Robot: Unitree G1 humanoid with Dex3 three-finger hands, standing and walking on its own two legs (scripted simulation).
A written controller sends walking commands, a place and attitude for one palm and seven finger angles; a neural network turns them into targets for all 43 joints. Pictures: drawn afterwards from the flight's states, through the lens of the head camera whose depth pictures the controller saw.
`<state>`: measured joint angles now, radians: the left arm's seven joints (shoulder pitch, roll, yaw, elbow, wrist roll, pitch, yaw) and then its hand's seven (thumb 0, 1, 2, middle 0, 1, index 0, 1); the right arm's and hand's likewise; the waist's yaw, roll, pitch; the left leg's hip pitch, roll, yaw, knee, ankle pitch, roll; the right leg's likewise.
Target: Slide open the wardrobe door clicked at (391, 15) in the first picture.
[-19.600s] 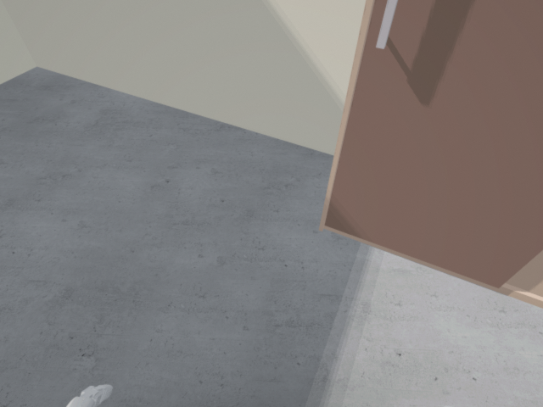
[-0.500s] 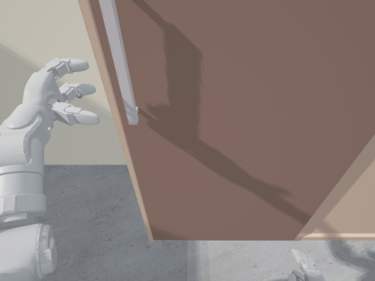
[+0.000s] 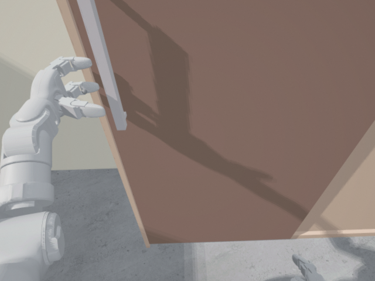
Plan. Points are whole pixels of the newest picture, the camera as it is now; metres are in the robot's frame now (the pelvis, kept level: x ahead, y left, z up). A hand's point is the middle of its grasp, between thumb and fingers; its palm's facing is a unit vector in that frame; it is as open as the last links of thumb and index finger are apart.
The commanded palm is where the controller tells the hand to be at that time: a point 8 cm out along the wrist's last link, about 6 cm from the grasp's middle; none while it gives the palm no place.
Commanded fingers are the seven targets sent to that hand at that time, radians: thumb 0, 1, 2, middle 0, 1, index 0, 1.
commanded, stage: move the hooked fingers beside the handle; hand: left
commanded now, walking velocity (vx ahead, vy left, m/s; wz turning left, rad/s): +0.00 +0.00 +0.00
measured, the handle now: (107, 64) +0.46 +0.19 +0.27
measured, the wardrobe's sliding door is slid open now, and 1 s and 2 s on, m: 0.00 0.00 0.00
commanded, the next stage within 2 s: feel for the door with the fingertips in 0.70 s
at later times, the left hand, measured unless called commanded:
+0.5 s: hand (81, 94) +0.39 +0.23 +0.24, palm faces +0.13 -0.99 +0.00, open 14.0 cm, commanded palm +0.37 +0.28 +0.24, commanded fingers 0.00 -0.50 0.30 -0.30 -1.20 -0.30 -1.20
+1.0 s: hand (93, 94) +0.40 +0.21 +0.24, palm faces +0.07 -1.00 +0.01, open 14.0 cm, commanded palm +0.37 +0.26 +0.24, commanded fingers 0.00 -0.50 0.30 -0.30 -1.20 -0.30 -1.20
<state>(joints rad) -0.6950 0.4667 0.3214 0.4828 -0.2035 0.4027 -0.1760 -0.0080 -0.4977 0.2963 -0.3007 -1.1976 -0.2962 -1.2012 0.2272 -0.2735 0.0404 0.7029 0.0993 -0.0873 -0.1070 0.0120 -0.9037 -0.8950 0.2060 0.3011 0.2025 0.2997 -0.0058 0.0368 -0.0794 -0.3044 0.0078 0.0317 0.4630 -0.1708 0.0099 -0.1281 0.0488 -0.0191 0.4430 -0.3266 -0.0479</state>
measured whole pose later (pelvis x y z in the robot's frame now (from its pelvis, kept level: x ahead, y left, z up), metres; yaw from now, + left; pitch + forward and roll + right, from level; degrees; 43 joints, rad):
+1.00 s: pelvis -0.01 +0.01 +0.00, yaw +0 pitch +0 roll +0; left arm -0.71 0.39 0.27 0.47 -0.22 0.38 -0.14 -0.01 -0.50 0.30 -0.30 -1.20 -0.30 -1.20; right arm 0.24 -0.26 0.04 0.72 0.10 -0.09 -0.11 0.01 -0.90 -0.90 0.21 0.30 0.20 0.30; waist 0.00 0.04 -0.07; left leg -0.31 0.00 0.03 0.46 -0.16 0.02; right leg -0.13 0.04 -0.02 0.44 -0.31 -0.04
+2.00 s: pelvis -0.01 +0.00 +0.00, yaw +1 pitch +1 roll -1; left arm -0.82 0.40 0.24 0.65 -0.19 0.29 -0.12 -0.01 -0.50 0.30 -0.32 -1.22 -0.32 -1.24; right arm 0.27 -0.26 0.03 0.74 0.09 -0.10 -0.09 0.01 -0.90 -0.90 0.21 0.30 0.20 0.30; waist -0.01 0.04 -0.07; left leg -0.33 0.01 0.01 0.46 -0.15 0.01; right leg -0.15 0.05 -0.04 0.44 -0.31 -0.05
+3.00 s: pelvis +0.00 +0.00 +0.00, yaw +0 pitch +0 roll +0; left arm -0.76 0.29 0.20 0.47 -0.18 0.40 0.02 -0.01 -0.50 0.30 -0.29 -1.20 -0.29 -1.23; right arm 0.22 -0.25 0.03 0.74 0.08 -0.06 -0.09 0.01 -0.90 -0.90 0.21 0.30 0.20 0.30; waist 0.01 0.04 -0.06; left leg -0.27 0.01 0.02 0.44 -0.16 0.01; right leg -0.09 0.05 -0.02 0.41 -0.31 -0.05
